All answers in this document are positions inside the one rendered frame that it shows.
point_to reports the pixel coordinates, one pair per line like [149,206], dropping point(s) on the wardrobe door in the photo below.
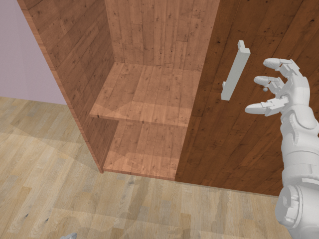
[224,146]

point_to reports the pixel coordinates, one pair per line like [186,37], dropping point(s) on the handle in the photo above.
[236,71]

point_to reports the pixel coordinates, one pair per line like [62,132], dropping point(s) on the right robot forearm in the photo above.
[300,147]

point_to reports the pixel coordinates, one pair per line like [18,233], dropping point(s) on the robot right hand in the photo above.
[296,90]

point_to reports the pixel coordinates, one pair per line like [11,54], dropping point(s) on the right robot upper arm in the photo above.
[297,209]

